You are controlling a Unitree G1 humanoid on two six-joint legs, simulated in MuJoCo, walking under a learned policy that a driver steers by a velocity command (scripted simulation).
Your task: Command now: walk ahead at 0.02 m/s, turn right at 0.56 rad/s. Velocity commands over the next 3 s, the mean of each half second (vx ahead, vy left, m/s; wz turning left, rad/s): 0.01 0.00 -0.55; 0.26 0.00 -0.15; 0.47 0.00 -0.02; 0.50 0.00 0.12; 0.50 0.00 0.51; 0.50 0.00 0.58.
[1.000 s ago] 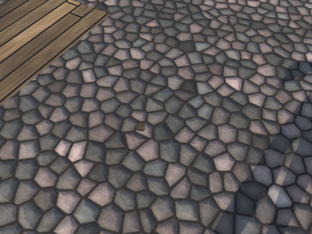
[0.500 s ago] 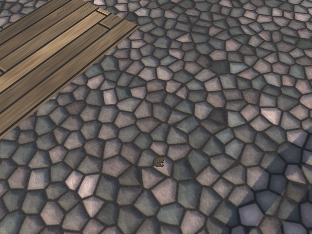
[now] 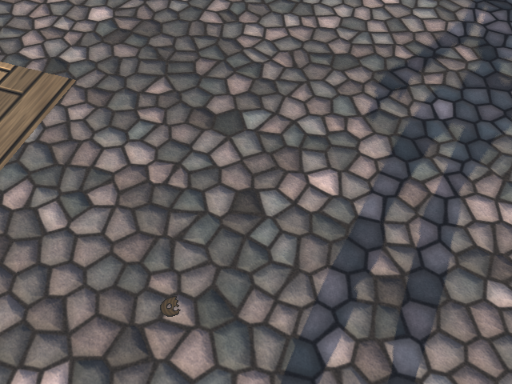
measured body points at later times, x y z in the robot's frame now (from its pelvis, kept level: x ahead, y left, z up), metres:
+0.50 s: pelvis +0.01 -0.04 +0.00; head +0.04 -0.06 +0.45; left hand +0.24 +0.19 -0.08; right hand +0.09 -0.36 -0.11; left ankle +0.07 +0.11 -0.71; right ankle +0.00 -0.13 -0.74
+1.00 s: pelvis +0.10 -0.09 -0.01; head +0.11 -0.11 +0.44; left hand +0.35 +0.10 -0.09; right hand +0.02 -0.37 -0.14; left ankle +0.06 +0.09 -0.73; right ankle +0.10 -0.20 -0.75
